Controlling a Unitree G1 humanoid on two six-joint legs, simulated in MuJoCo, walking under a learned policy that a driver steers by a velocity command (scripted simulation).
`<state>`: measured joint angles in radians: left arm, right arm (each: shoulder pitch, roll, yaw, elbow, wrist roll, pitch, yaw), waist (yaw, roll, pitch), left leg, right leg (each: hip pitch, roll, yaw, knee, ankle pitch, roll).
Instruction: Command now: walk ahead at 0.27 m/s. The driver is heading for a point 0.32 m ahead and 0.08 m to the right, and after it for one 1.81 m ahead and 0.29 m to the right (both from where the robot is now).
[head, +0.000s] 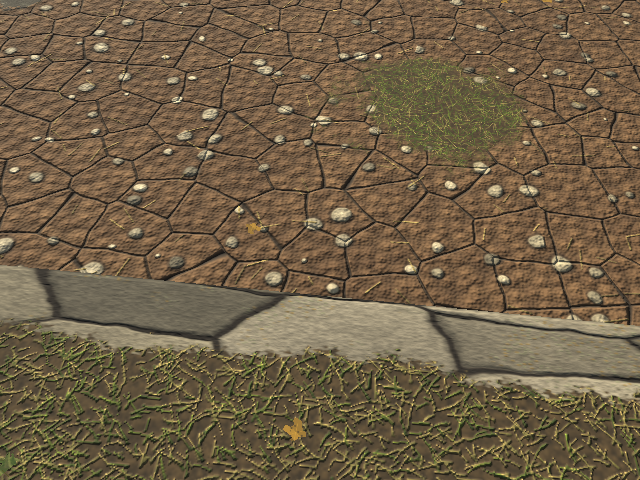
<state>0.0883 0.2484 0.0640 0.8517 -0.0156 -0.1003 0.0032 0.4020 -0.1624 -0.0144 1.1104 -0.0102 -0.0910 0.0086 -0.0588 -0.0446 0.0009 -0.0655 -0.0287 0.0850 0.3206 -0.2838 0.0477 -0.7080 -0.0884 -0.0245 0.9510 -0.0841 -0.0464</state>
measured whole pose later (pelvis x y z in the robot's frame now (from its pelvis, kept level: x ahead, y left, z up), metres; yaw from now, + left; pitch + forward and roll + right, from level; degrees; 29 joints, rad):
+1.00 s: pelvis +0.29 -0.08 -0.01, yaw -25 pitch +4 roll -1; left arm 0.10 0.26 0.04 0.60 -0.05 -0.09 -0.04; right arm 0.50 -0.25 -0.04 0.86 0.03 -0.07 0.00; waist -0.13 0.00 -0.07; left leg -0.05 0.13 -0.01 0.37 -0.40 -0.03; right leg -0.43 -0.04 -0.03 0.55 -0.21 -0.02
